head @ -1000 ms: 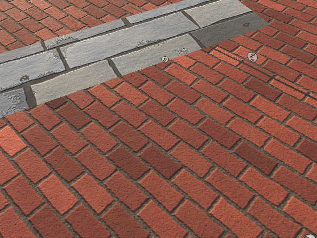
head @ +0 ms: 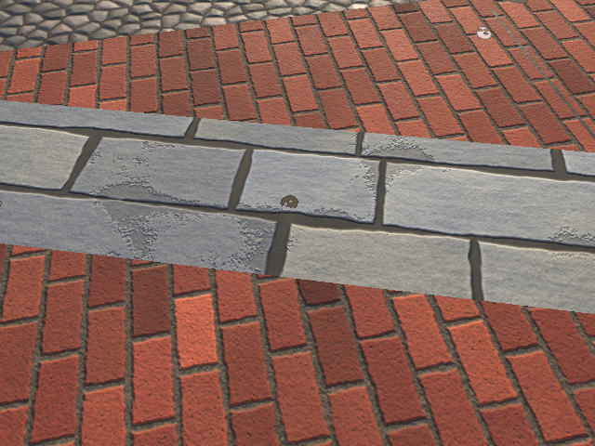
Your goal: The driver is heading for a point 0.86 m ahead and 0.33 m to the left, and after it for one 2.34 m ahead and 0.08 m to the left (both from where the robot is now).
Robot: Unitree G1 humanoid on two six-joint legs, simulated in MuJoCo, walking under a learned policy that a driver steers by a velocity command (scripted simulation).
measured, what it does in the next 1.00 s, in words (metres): walks ahead, turning left: left foot, then right foot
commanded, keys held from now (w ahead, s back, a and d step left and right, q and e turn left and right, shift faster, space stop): w+q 0.48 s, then w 0.52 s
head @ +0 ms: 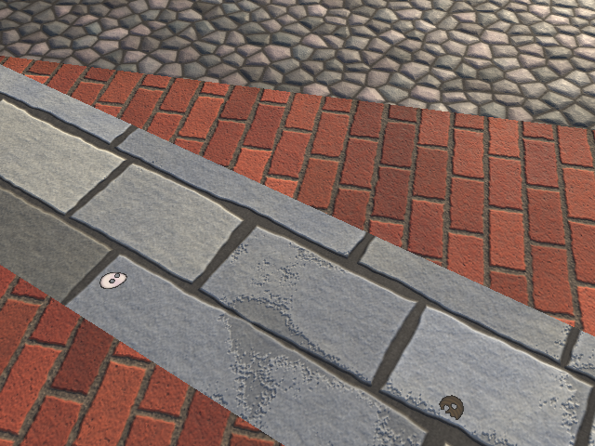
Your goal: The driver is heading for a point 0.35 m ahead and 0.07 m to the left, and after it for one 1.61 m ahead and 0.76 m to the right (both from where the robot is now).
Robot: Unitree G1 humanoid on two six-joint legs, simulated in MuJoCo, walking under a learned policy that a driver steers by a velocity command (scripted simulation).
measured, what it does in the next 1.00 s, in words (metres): walks ahead, turning right: left foot, then right foot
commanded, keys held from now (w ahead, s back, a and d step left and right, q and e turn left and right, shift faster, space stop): w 0.22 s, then w+e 0.78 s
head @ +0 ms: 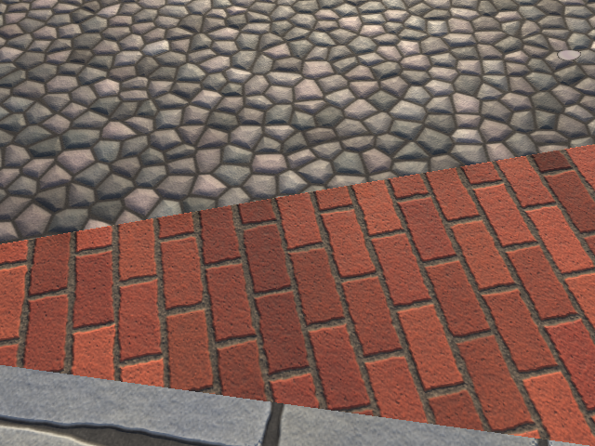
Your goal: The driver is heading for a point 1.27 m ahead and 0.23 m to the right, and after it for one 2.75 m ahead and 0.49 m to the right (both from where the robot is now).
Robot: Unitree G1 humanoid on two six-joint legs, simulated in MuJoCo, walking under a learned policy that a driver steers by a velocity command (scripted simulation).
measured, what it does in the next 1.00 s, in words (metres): walks ahead, turning right: left foot, then right foot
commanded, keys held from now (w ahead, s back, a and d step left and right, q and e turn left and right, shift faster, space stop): w+e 0.48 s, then w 0.52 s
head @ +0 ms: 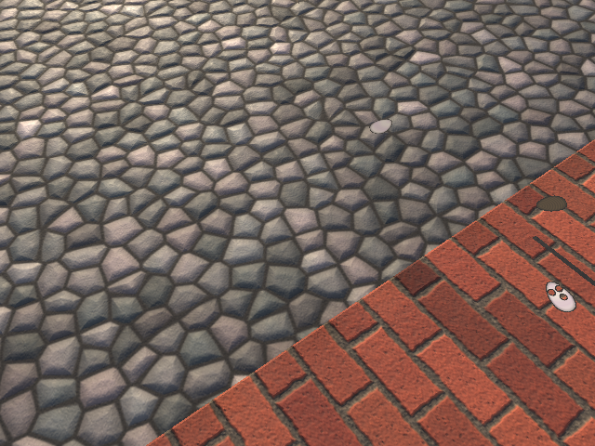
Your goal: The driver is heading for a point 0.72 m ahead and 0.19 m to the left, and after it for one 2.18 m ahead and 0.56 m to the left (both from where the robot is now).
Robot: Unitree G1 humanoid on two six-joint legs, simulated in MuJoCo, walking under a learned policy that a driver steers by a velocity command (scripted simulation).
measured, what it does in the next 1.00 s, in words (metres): walks ahead: left foot, then right foot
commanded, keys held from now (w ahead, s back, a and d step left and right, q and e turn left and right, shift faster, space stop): w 0.72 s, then w+q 0.12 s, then q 0.16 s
